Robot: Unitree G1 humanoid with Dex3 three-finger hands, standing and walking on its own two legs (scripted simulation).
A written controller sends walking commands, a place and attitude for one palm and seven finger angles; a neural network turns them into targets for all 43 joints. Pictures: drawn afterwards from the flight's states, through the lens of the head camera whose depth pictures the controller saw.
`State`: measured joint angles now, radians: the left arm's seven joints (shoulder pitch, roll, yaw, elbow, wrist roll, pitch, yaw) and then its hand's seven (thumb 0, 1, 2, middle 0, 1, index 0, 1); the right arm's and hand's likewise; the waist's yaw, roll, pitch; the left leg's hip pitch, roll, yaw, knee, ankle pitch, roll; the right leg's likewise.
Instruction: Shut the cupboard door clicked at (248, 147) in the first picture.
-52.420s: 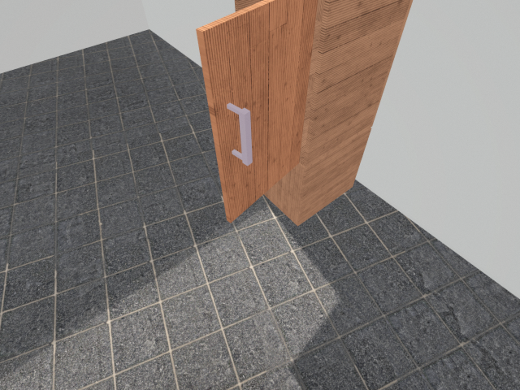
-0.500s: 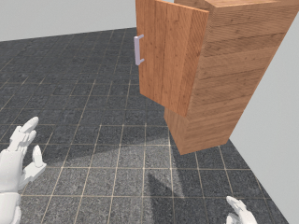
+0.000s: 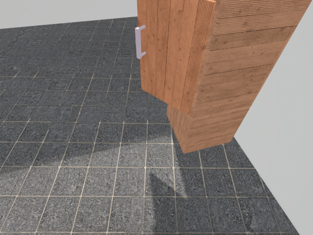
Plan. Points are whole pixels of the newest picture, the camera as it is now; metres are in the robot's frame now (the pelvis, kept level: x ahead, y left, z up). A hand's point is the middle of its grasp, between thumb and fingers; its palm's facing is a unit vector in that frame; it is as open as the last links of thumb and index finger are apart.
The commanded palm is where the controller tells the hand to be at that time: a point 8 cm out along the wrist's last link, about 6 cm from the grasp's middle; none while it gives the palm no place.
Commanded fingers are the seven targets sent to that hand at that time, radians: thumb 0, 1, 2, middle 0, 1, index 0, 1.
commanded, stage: let the arm hang, fingers relaxed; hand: left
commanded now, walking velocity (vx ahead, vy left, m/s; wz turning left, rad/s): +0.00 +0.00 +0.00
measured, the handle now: (141, 42) +0.96 +0.13 +0.00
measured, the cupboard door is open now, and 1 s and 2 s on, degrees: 36 36 36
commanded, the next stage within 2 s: look to check the result in 0.54 s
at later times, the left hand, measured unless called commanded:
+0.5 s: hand out of the picture +0.05 +0.20 -0.17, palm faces -0.01 -0.98 -0.21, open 7.4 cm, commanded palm none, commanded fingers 0.00 0.90 0.90 -0.20 -0.30 -0.20 -0.30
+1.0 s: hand out of the picture +0.08 +0.23 -0.16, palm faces -0.02 -0.95 -0.30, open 7.4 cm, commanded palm none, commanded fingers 0.00 0.90 0.90 -0.20 -0.30 -0.20 -0.30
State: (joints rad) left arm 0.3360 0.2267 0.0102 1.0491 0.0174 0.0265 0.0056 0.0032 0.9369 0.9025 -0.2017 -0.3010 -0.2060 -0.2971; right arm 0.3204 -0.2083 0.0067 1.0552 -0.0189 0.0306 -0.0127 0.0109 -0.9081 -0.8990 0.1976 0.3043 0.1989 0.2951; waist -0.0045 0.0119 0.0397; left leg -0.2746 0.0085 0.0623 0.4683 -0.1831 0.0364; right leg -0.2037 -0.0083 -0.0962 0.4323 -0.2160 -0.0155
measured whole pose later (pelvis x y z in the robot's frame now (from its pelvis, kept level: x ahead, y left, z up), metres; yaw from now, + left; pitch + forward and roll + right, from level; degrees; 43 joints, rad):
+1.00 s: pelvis +0.03 +0.00 +0.01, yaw -1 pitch -1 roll +0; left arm 0.17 0.30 0.01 1.13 0.02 -0.01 0.00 0.01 0.91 0.90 -0.20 -0.30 -0.20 -0.30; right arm 0.15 -0.29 0.00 1.12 -0.01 -0.01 -0.01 0.01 -0.91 -0.90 0.20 0.30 0.20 0.30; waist 0.00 0.01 0.03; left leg -0.14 -0.01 0.08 0.33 -0.17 0.03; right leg -0.09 -0.01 -0.08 0.31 -0.21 -0.01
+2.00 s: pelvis +0.03 -0.01 -0.01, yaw +24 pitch +2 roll -1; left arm 0.10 0.24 0.06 0.87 0.01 0.04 0.02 0.01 0.91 0.90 -0.20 -0.30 -0.20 -0.30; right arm 0.23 -0.21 -0.06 0.95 -0.03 0.05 -0.01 0.01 -0.90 -0.90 0.20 0.30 0.20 0.30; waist -0.04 0.04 0.09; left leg -0.39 -0.04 -0.13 0.51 -0.15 -0.01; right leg -0.34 -0.02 0.00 0.69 -0.39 0.04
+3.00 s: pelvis +0.17 +0.07 +0.01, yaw +61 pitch +2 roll +2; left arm 0.28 0.16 0.04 0.92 0.03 -0.05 0.00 0.01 0.91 0.90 -0.20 -0.30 -0.20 -0.30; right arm 0.24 -0.25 -0.08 0.98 -0.03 0.02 0.03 0.01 -0.91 -0.90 0.19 0.30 0.20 0.29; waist -0.03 0.02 0.04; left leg -0.56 0.04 0.01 1.22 -0.26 0.00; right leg -0.20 -0.09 -0.22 0.43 -0.26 -0.02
